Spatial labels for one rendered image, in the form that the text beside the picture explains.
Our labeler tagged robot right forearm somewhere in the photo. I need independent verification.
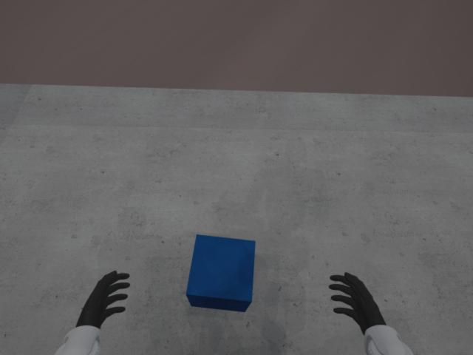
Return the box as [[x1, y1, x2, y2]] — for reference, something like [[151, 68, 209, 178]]
[[364, 325, 413, 355]]

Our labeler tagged carton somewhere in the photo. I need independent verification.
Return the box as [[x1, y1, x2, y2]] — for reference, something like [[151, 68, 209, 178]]
[[186, 234, 256, 312]]

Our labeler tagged right robot hand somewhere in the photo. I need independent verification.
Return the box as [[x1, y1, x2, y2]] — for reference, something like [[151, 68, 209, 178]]
[[329, 272, 386, 335]]

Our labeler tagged left robot hand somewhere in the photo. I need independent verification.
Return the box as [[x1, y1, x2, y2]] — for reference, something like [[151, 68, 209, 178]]
[[75, 271, 130, 329]]

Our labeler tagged robot left forearm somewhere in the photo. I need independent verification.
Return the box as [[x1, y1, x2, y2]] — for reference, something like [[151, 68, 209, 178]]
[[54, 325, 102, 355]]

